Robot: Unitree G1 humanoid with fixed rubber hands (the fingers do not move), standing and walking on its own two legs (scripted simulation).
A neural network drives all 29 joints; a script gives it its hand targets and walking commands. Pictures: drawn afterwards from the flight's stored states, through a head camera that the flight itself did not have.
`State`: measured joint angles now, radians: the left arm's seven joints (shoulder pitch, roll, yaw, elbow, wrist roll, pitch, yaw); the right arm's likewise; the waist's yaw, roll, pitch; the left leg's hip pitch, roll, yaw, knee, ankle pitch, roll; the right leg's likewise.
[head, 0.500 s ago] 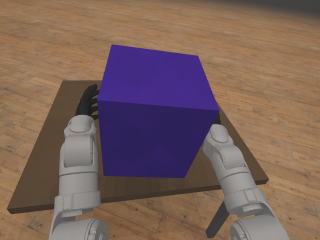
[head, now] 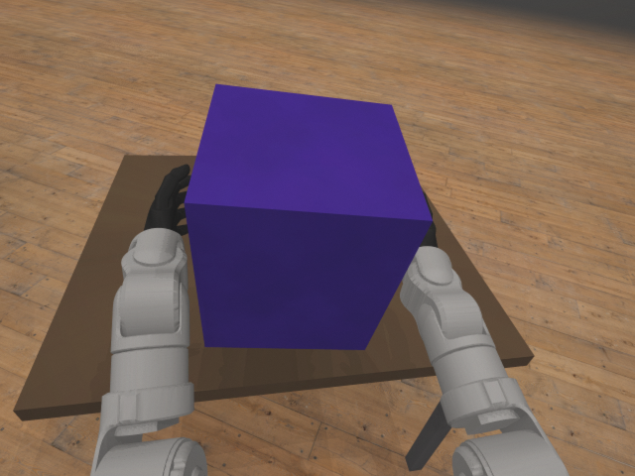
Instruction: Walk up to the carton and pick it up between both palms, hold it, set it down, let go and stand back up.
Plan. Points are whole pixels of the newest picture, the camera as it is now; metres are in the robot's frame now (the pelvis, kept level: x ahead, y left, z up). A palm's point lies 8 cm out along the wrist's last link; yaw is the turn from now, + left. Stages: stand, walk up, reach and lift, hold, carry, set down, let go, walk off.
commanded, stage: hold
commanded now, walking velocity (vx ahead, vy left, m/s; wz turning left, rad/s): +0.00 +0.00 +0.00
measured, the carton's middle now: (296, 228) +0.38 +0.01 +0.18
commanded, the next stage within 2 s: none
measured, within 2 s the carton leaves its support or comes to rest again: neither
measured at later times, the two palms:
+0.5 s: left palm (164, 234) +0.36 +0.16 +0.18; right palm (416, 240) +0.36 -0.14 +0.18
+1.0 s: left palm (171, 230) +0.36 +0.15 +0.18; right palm (420, 241) +0.36 -0.15 +0.18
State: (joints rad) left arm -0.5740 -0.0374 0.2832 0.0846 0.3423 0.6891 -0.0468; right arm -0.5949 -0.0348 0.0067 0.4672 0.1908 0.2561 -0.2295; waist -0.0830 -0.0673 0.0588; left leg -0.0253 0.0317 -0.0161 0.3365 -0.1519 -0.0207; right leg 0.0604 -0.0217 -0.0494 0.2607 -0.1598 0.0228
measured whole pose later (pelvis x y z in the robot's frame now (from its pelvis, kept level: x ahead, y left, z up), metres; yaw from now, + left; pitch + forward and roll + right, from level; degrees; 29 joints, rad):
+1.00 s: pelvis +0.00 +0.00 +0.00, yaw -1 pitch -9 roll -1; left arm -0.60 -0.04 0.30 0.14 0.36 0.69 -0.04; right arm -0.63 -0.03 -0.01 0.54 0.15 0.25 -0.20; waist -0.07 -0.07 0.04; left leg -0.01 0.03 0.00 0.32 -0.14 -0.02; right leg 0.06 -0.02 -0.04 0.26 -0.16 0.02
